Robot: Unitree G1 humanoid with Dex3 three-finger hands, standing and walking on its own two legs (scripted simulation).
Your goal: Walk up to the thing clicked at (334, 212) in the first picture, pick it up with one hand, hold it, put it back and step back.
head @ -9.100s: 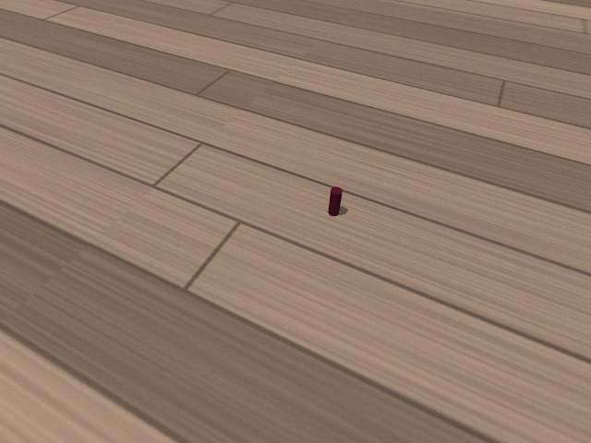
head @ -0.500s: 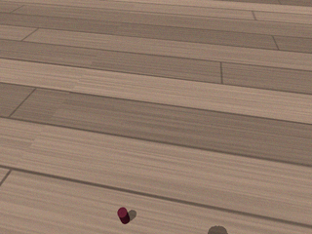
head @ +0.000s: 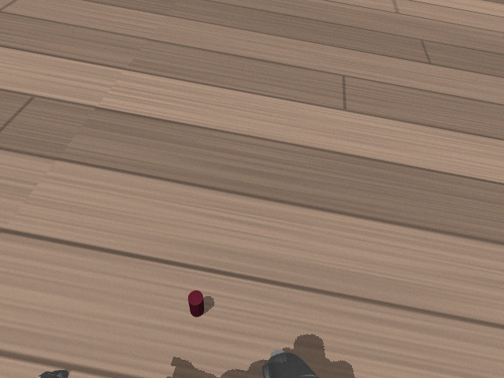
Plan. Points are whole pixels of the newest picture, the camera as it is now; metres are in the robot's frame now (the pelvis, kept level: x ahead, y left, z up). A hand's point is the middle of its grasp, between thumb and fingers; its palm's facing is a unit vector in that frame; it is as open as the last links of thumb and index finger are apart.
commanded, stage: walk up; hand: left
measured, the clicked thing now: (196, 304) +0.44 +0.13 -0.69
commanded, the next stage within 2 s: stand in 1.98 s
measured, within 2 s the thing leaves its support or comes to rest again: neither
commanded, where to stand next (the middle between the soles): +0.09 -0.06 m, yaw -2 degrees
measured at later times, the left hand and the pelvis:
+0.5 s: hand (146, 352) +0.19 +0.17 -0.12, palm faces -0.12 -0.91 -0.40, open 7.4 cm; pelvis +0.06 -0.08 +0.00, yaw -5 degrees
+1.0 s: hand out of the picture +0.15 +0.24 -0.17, palm faces +0.02 -0.91 -0.42, open 7.4 cm; pelvis +0.03 -0.04 -0.03, yaw +1 degrees
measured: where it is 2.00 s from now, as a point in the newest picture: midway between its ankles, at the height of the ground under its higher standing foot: outside the picture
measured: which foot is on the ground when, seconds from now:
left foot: down 0.00-0.40, up 0.42-0.94, down 0.96-1.00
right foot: up 0.00-0.36, down 0.38-0.96, up 0.98-1.00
